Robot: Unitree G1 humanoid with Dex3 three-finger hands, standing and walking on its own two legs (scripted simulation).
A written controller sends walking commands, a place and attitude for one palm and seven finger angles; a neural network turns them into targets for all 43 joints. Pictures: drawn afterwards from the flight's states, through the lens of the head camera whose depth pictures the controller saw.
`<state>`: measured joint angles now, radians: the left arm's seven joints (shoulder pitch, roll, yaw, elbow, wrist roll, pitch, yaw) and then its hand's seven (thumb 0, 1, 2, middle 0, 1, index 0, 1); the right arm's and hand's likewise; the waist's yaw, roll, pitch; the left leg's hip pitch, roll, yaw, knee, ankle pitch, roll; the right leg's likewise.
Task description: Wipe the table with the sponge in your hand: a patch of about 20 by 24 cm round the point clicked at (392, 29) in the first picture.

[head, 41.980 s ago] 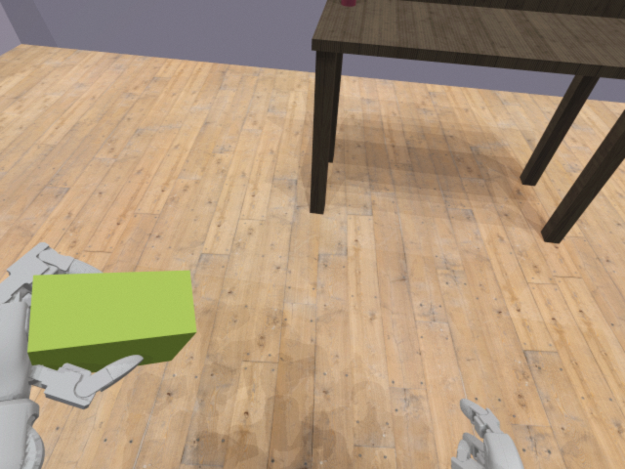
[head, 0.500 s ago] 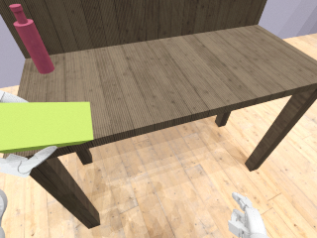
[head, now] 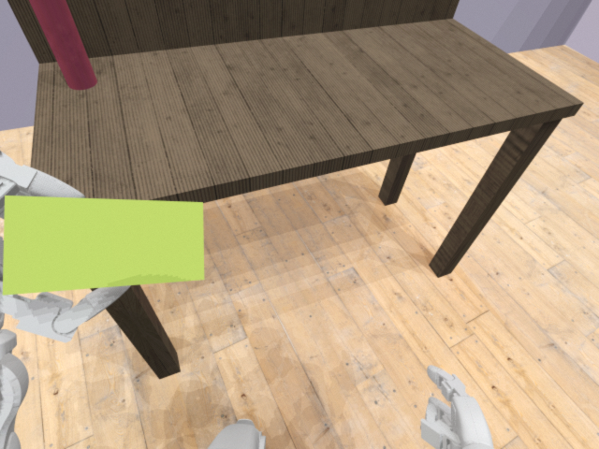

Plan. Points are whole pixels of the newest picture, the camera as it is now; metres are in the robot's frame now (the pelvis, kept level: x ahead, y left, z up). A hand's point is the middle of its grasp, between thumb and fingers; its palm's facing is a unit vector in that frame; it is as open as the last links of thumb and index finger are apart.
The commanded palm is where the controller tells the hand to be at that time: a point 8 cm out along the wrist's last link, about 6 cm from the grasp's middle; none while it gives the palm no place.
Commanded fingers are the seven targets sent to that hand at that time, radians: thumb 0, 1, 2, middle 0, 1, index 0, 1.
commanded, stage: stop stepping back and stand still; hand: left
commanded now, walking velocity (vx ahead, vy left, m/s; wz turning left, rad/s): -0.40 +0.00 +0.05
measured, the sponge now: (138, 243) +0.25 +0.17 +0.21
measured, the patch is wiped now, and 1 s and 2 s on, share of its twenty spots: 0.90 0.90 0.90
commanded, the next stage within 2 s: stand and wait in 0.70 s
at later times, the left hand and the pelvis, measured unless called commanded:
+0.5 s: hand out of the picture +0.12 +0.26 +0.25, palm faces +0.50 -0.83 -0.25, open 10.4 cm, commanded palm +0.06 +0.30 +0.25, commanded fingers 0.00 0.10 1.30 -1.20 -1.60 -1.20 -1.60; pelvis -0.10 +0.02 +0.00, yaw +1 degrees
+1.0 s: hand out of the picture +0.13 +0.27 +0.24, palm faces +0.49 -0.80 -0.35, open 10.4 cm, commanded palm +0.07 +0.31 +0.25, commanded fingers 0.00 0.10 1.30 -1.20 -1.60 -1.20 -1.60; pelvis -0.09 +0.02 +0.01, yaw +1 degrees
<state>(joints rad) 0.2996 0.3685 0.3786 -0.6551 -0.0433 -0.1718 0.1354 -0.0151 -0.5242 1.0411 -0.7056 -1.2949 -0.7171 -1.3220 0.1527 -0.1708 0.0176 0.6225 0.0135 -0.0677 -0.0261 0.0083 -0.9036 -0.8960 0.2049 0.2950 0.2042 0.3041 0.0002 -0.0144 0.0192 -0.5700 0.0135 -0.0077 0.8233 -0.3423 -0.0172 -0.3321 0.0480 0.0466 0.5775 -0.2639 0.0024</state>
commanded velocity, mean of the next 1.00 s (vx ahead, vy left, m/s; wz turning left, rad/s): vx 0.13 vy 0.00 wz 0.00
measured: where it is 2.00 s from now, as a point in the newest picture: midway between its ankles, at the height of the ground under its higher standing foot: outside the picture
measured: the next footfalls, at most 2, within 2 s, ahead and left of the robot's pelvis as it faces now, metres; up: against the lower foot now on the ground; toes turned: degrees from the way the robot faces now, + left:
left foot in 0.10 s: -0.02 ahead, +0.15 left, +0.00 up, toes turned +3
right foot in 0.62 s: -0.04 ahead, -0.09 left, +0.00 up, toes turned -1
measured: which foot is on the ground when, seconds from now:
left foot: up 0.00-0.08, down 0.10-1.00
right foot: down 0.00-0.42, up 0.44-0.60, down 0.62-1.00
